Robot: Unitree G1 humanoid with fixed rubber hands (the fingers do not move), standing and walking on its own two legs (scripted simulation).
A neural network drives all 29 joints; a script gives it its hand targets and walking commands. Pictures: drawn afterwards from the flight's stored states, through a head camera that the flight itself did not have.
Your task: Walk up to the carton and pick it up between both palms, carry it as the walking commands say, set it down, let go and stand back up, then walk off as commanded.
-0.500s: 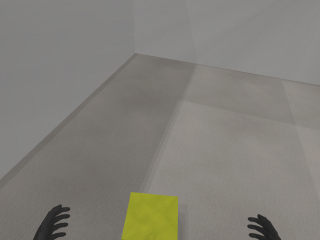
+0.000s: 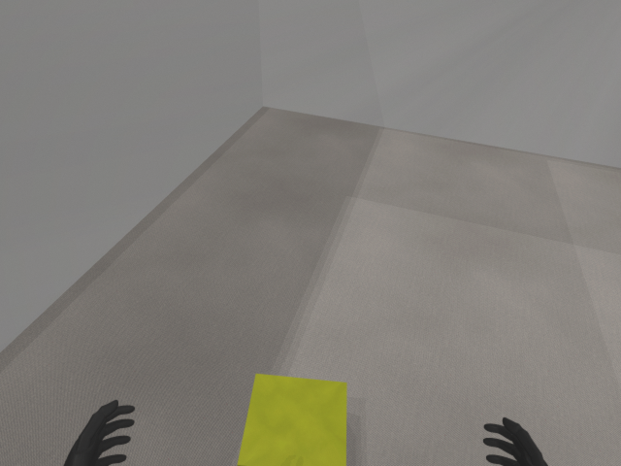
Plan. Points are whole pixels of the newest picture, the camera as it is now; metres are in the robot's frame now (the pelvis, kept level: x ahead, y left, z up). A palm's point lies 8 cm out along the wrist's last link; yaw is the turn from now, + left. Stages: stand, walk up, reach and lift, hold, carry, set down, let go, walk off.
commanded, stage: walk off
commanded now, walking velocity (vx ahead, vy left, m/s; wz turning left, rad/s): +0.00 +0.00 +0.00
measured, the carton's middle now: (296, 433) +0.45 +0.03 -0.68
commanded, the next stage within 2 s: none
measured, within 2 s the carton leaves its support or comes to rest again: neither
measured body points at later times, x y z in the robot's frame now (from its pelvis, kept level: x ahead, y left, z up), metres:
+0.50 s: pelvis +0.00 +0.00 +0.00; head -0.03 -0.01 +0.45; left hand +0.14 +0.27 -0.07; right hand +0.15 -0.27 -0.09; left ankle +0.06 +0.11 -0.73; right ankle -0.04 -0.11 -0.73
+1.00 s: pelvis +0.01 -0.02 +0.00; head -0.01 -0.03 +0.45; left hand +0.13 +0.25 -0.08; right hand +0.15 -0.28 -0.10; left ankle +0.05 +0.10 -0.73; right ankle -0.04 -0.11 -0.73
